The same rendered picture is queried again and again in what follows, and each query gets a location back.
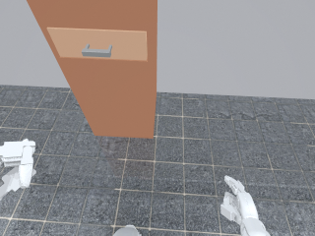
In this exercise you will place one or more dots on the robot right forearm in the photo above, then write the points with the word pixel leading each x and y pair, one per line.
pixel 251 226

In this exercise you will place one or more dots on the handle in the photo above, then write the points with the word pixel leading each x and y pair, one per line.
pixel 88 52

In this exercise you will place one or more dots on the drawer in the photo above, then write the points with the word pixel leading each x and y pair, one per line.
pixel 126 44

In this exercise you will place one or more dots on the robot left hand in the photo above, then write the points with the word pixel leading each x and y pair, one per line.
pixel 17 155

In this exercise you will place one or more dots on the cabinet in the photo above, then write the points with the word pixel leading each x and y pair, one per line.
pixel 117 96

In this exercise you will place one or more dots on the robot left shin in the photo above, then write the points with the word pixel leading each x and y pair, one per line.
pixel 131 226

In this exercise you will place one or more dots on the robot right hand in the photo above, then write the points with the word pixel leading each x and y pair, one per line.
pixel 240 206

